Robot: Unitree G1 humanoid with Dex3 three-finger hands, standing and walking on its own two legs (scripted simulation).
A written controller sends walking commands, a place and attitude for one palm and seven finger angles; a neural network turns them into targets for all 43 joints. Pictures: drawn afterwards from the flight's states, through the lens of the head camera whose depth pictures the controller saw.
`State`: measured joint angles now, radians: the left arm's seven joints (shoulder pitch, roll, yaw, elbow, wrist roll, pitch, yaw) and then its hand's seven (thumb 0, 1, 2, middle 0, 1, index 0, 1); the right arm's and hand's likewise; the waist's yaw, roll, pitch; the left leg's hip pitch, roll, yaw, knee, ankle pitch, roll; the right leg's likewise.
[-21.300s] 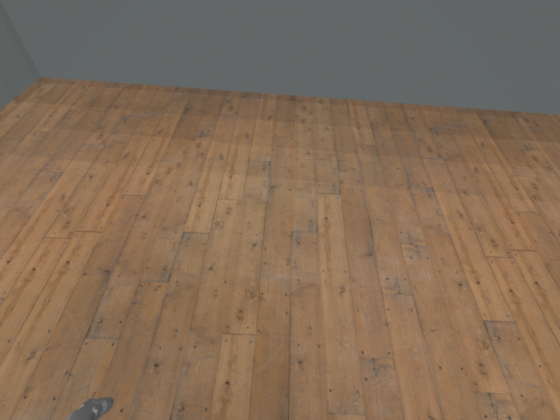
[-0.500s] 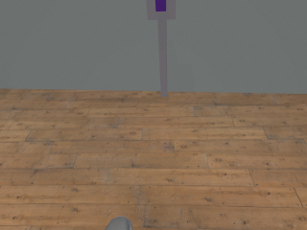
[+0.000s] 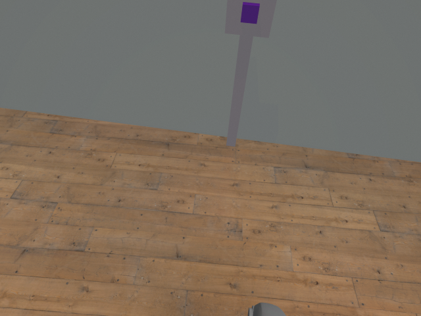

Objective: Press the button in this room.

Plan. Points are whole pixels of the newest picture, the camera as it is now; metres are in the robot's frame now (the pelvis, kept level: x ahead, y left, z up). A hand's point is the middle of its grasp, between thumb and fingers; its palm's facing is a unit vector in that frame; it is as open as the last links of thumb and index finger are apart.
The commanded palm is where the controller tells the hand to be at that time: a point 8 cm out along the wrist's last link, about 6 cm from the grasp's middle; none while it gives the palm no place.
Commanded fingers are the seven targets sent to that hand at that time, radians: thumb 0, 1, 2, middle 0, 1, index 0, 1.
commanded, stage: stand and wait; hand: left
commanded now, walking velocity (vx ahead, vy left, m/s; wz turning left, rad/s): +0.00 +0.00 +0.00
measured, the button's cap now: (250, 12) +1.18 -0.07 +0.07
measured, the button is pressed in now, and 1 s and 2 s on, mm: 0 0 0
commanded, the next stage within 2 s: look at it before walking up in 0.70 s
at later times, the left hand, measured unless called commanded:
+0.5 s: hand (158, 315) +0.15 +0.12 -0.17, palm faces +0.06 -0.98 -0.21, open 7.1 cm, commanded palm none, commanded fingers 0.00 0.90 0.90 -0.20 -0.30 -0.20 -0.30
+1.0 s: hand out of the picture +0.03 +0.10 -0.17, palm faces +0.05 -0.99 -0.14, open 7.3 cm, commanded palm none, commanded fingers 0.00 0.90 0.90 -0.20 -0.30 -0.20 -0.30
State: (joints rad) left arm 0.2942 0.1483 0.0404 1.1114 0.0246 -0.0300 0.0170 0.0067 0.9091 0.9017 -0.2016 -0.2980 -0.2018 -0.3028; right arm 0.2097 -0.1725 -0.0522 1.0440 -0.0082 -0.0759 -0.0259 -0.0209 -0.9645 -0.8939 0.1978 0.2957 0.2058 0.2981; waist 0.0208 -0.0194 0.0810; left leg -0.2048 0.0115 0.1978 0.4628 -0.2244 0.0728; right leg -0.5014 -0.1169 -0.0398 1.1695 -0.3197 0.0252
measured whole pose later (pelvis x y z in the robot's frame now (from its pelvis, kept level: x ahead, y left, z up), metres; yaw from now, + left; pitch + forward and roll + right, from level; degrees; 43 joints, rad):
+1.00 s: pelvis +0.08 -0.04 +0.01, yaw +0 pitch -1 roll +0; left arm 0.34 0.09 -0.01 1.18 0.01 -0.02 0.04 0.00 0.91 0.90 -0.20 -0.30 -0.20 -0.30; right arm 0.29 -0.11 -0.01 1.16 -0.01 0.00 -0.03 0.00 -0.91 -0.89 0.19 0.30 0.20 0.30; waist 0.01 0.00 0.04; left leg -0.09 0.06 0.12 0.38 -0.26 -0.03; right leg -0.20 -0.03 -0.13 0.40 -0.18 -0.02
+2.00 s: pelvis +0.11 -0.08 +0.00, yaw -15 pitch +0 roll +2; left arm 0.33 0.16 0.06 1.01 0.02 -0.04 0.01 0.00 0.91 0.90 -0.20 -0.30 -0.20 -0.30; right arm 0.15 -0.21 -0.08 1.01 -0.03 0.03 0.01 0.01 -0.91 -0.89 0.19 0.30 0.20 0.30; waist 0.05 0.03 0.08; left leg -0.47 0.10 0.08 1.18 -0.35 -0.06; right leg -0.23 0.02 -0.07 0.55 -0.31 -0.08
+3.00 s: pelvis +0.35 -0.06 -0.01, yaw -49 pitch +0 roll +0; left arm 0.06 0.19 0.07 0.89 0.03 0.07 -0.02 0.00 0.91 0.90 -0.20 -0.30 -0.20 -0.30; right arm 0.35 -0.17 -0.07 1.02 -0.03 0.00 -0.01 0.01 -0.91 -0.89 0.20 0.30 0.20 0.30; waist -0.08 0.00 0.09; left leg -0.20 0.16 0.46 0.56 -0.34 0.03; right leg -0.41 -0.09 -0.09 0.84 -0.39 0.05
